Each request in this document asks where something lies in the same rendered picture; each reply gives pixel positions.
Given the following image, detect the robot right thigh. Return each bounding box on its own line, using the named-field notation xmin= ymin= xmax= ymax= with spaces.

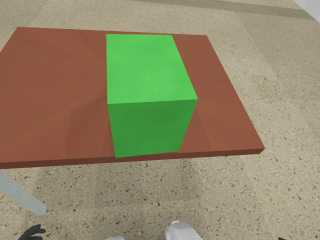
xmin=165 ymin=222 xmax=203 ymax=240

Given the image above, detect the carton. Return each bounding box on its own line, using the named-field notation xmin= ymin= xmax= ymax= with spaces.
xmin=106 ymin=34 xmax=198 ymax=158

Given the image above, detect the table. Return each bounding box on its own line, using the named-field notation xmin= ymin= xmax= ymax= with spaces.
xmin=0 ymin=27 xmax=265 ymax=216

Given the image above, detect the left robot hand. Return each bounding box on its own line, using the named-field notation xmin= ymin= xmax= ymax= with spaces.
xmin=18 ymin=224 xmax=46 ymax=240

